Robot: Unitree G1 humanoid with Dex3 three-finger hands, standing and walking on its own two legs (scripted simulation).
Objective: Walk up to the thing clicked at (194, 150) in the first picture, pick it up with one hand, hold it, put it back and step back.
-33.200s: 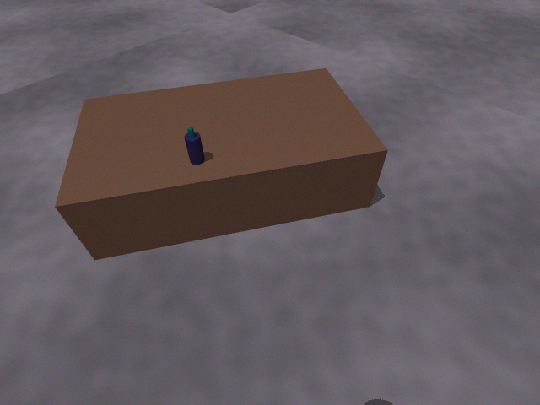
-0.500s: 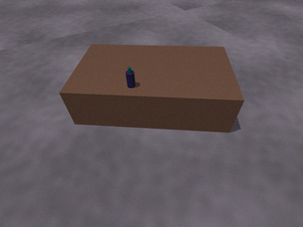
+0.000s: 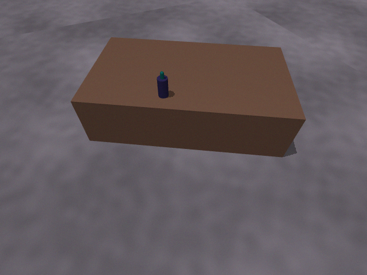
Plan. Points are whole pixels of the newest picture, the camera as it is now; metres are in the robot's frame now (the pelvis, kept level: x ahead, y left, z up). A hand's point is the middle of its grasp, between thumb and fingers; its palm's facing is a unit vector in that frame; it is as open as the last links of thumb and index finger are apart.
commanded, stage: step back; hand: left
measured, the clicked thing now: (162, 83) +1.13 +0.14 -0.32
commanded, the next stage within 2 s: stand in 0.16 s
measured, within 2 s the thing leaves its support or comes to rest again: neither
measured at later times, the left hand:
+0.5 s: hand out of the picture +0.11 +0.23 -0.13, palm faces -0.04 -0.95 -0.32, open 7.4 cm
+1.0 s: hand out of the picture +0.05 +0.24 -0.14, palm faces -0.03 -0.94 -0.34, open 7.4 cm
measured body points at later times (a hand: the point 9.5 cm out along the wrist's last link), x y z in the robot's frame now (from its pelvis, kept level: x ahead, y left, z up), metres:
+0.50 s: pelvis +0.00 -0.01 +0.02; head +0.01 -0.01 +0.47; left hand +0.12 +0.28 -0.11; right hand +0.10 -0.31 -0.11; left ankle +0.00 +0.12 -0.73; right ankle +0.00 -0.13 -0.73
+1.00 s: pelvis -0.02 -0.01 +0.02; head -0.01 -0.01 +0.47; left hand +0.05 +0.29 -0.12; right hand +0.03 -0.31 -0.12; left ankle +0.00 +0.12 -0.73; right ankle +0.00 -0.13 -0.73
